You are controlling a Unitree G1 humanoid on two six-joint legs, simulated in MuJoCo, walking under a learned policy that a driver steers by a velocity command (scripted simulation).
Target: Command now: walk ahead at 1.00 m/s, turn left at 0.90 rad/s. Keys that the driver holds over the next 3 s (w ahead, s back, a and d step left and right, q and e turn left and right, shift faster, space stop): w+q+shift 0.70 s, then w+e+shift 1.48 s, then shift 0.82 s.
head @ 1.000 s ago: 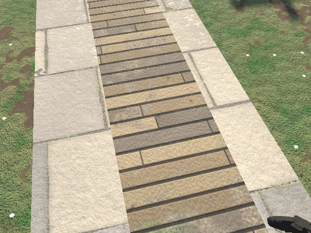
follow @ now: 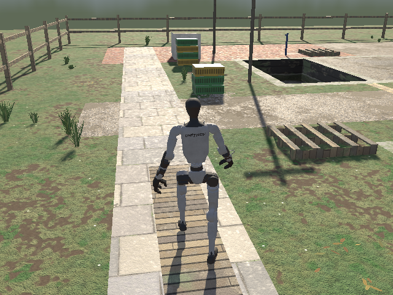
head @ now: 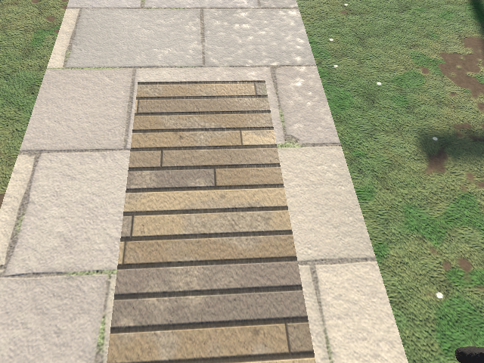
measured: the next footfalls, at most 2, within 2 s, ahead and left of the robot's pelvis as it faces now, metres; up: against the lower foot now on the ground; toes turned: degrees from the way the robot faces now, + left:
left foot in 0.14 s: +0.33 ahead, +0.09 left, +0.00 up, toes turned +12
right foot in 0.58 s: +0.79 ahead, +0.04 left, +0.00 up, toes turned +40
